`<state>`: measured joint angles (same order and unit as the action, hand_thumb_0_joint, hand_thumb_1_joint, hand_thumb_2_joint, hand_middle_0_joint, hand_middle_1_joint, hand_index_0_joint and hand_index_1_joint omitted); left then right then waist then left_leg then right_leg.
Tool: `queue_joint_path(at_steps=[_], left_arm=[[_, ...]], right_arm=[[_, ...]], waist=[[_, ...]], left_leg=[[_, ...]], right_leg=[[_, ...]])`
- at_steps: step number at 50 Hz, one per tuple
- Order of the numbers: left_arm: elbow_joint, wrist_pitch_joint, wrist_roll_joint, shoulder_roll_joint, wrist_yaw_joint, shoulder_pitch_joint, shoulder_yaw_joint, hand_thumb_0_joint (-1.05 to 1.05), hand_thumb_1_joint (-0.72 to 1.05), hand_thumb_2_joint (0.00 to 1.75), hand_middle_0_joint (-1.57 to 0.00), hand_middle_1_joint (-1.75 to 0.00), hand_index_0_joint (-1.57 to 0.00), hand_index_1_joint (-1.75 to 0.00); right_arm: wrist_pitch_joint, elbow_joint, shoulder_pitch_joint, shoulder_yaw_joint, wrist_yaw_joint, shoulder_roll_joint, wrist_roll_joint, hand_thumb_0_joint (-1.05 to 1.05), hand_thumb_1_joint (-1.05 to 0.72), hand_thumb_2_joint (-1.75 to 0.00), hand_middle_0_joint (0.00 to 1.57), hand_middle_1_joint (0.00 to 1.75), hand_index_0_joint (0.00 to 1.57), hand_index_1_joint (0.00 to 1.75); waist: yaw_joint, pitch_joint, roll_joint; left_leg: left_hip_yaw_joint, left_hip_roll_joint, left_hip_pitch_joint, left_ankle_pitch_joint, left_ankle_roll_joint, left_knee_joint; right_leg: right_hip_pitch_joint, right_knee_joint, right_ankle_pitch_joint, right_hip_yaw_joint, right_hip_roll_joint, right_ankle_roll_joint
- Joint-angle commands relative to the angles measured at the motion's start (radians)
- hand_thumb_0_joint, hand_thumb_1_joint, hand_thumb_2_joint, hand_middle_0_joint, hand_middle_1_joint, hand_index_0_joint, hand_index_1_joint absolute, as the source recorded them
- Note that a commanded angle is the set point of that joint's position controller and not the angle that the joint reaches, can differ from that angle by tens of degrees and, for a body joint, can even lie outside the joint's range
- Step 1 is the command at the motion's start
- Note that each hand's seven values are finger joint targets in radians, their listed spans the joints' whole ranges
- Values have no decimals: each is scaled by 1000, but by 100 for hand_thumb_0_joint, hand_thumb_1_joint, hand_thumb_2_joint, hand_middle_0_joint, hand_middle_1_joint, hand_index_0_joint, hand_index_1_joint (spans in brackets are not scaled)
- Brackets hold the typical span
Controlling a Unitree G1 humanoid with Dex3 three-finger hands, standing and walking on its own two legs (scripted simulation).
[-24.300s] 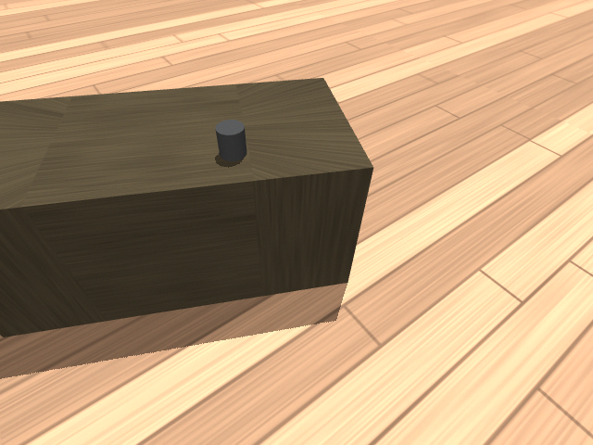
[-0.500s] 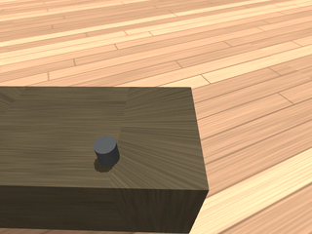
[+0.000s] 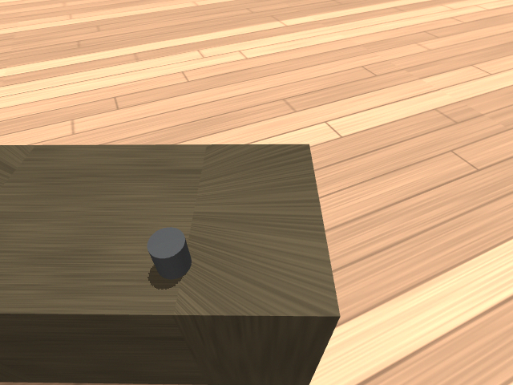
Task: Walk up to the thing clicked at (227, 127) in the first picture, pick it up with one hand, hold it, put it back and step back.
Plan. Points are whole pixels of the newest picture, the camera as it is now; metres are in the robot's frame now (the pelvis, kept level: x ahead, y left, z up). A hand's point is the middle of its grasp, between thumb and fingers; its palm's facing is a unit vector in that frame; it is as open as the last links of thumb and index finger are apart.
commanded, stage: stand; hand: left
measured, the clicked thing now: (170, 253) +0.45 +0.20 -0.14
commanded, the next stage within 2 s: none
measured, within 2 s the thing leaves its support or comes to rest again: neither
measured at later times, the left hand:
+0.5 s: hand out of the picture +0.07 +0.25 -0.15, palm faces -0.02 -0.93 -0.36, open 9.0 cm
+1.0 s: hand out of the picture +0.08 +0.25 -0.15, palm faces -0.03 -0.93 -0.35, open 7.4 cm
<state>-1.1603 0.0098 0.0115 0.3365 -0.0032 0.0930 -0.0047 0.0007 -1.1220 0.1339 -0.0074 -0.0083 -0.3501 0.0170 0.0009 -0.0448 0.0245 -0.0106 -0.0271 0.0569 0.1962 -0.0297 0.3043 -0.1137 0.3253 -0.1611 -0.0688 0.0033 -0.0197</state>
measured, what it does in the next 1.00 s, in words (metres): stands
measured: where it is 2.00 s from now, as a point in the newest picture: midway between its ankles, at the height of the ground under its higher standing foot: outside the picture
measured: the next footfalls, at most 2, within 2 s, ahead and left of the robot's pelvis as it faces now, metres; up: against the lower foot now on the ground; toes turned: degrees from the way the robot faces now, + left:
none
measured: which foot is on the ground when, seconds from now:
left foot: down 0.00-1.00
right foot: down 0.00-1.00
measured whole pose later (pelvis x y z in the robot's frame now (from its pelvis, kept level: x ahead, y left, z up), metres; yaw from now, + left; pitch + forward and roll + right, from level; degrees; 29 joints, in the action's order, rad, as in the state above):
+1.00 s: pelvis +0.00 -0.01 +0.00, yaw -1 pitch -3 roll +0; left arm -1.15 0.01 0.01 0.34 0.00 0.11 0.00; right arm 0.00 -1.12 0.14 0.00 0.00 -0.35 0.02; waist 0.00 -0.04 0.02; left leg 0.00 -0.04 0.06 0.20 -0.04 0.30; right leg -0.13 0.33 -0.16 -0.06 -0.01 -0.03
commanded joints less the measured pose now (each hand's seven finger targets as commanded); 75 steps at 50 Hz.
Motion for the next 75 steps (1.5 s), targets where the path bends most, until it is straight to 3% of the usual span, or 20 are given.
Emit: queue_joint_path(at_steps=[1,3,4,12,20,26,28,37,46,48,61,75], left_arm=[[61,21,-1,225,-13,-49,43,0,-61,2,-4,-4,-4,-4],[62,23,-1,226,-13,-48,44,0,-45,18,-20,-20,-20,-20],[63,22,-1,223,-13,-49,43,0,-37,26,-20,-28,-20,-28],[61,20,-2,231,-11,-46,46,0,27,90,-20,-30,-20,-30],[66,25,-3,228,-10,-38,45,0,90,90,-20,-30,-20,-30],[67,22,-2,232,-9,-39,47,0,90,90,-20,-30,-20,-30],[68,22,-3,227,-9,-37,47,0,90,90,-20,-30,-20,-30],[70,23,-3,227,-8,-32,45,0,90,90,-20,-30,-20,-30],[74,24,-5,227,-7,-31,47,0,90,90,-20,-30,-20,-30],[74,24,-4,232,-7,-32,49,0,90,90,-20,-30,-20,-30],[74,27,-5,227,-8,-23,46,0,90,90,-20,-30,-20,-30],[75,25,-4,225,-8,-25,46,0,90,90,-20,-30,-20,-30]], right_arm=[[-22,57,-31,33,-11,-202,0,0,-90,-90,20,30,20,30],[-23,57,-32,35,-10,-206,-1,0,-90,-90,20,30,20,30],[-23,58,-31,34,-10,-200,0,0,-90,-90,20,30,20,30],[-23,55,-32,34,-9,-202,0,0,-90,-90,20,30,20,30],[-24,56,-32,37,-6,-205,-1,0,-90,-90,20,30,20,30],[-25,53,-28,36,-7,-206,0,0,-90,-90,20,30,20,30],[-26,55,-28,35,-8,-205,0,0,-90,-90,20,30,20,30],[-23,51,-27,39,-5,-204,1,0,-90,-90,20,30,20,30],[-25,56,-23,36,-5,-204,2,0,-90,-90,20,30,20,30],[-26,53,-20,37,-5,-205,1,0,-90,-90,20,30,20,30],[-26,54,-25,39,-5,-205,-1,0,-90,-90,20,30,20,30],[-25,56,-30,41,-5,-202,-3,0,-90,-90,20,30,20,30]], waist=[[1,63,-13],[-1,81,-13],[0,75,-21],[1,46,-23],[-1,66,-15],[2,47,-14],[1,61,-10],[3,37,-24],[0,53,-8],[1,47,-12],[1,77,-23],[-1,66,-20]], left_leg=[[-76,-100,50,-129,32,-53],[-73,-105,36,-151,36,-45],[-71,-103,40,-148,32,-48],[-71,-103,51,-87,34,-62],[-68,-105,36,-96,38,-54],[-68,-106,52,-78,35,-61],[-68,-109,48,-99,35,-59],[-63,-103,56,-66,35,-57],[-63,-110,47,-83,37,-60],[-63,-109,52,-64,36,-60],[-54,-110,20,-125,34,-48],[-52,-115,21,-100,38,-56]], right_leg=[[46,-47,160,128,135,-1],[60,-42,191,131,140,-3],[54,-42,184,126,136,-1],[25,-58,104,135,131,-2],[34,-56,129,140,135,-4],[28,-60,100,144,132,-4],[42,-50,142,141,134,-7],[14,-68,80,143,129,-5],[23,-54,118,146,131,-8],[20,-59,83,149,129,-6],[38,-49,180,143,132,-5],[31,-54,171,147,133,-10]])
